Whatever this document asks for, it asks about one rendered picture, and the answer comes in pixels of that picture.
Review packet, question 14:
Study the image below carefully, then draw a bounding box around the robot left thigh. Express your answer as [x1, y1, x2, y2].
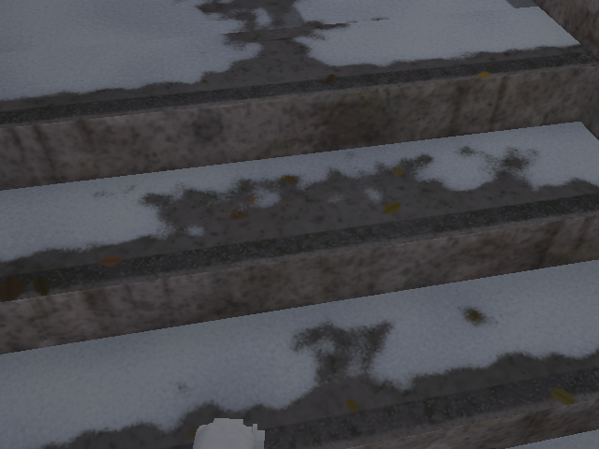
[194, 418, 265, 449]

